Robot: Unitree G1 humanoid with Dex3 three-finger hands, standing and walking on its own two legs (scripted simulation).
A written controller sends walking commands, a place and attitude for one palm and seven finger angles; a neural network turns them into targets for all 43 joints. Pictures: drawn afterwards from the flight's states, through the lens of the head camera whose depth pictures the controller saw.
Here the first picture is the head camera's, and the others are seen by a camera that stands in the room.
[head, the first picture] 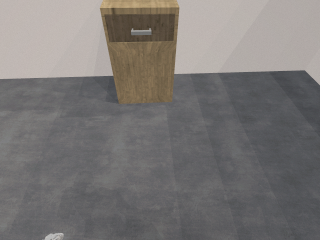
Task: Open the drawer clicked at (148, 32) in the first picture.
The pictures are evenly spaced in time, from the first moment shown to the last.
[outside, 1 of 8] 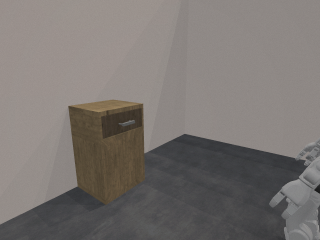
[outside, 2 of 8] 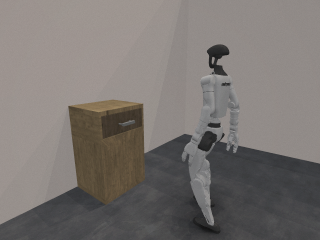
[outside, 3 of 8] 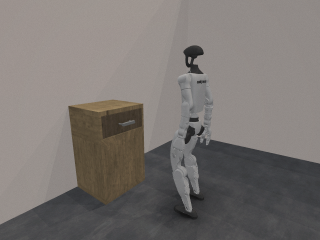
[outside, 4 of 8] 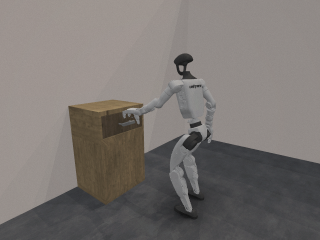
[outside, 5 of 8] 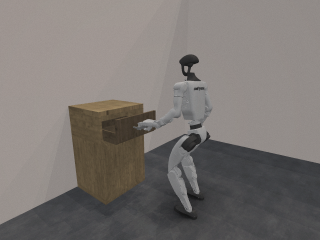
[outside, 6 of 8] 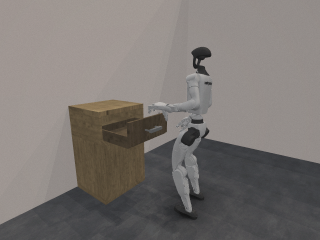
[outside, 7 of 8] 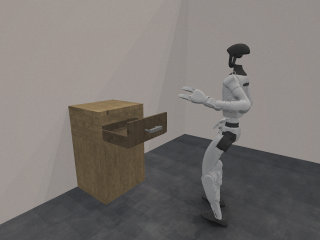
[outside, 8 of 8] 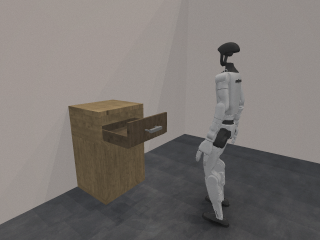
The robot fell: no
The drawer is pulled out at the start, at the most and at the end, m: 0.00 0.30 0.30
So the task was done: yes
